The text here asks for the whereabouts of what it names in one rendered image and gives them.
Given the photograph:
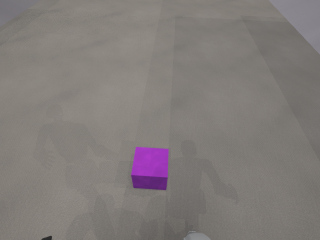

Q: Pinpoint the carton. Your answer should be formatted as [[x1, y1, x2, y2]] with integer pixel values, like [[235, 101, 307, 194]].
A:
[[131, 147, 169, 190]]

